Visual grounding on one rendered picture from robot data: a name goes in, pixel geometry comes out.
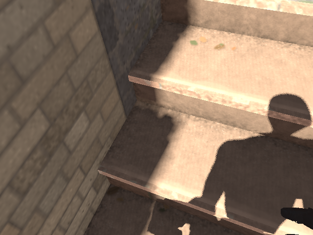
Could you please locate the right robot hand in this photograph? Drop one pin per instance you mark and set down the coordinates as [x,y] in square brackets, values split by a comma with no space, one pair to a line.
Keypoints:
[299,215]

